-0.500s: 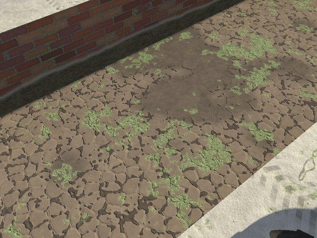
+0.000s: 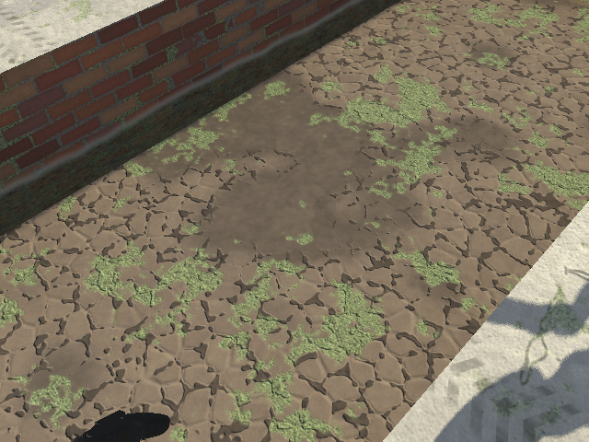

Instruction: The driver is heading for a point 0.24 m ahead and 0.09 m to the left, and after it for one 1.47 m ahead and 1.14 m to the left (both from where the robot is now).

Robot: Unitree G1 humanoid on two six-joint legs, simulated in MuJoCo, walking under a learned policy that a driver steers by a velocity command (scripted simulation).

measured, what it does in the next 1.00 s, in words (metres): steps on the spot, turning left: left foot, then right foot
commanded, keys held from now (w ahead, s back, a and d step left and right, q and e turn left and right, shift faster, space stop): w+q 0.04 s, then q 0.96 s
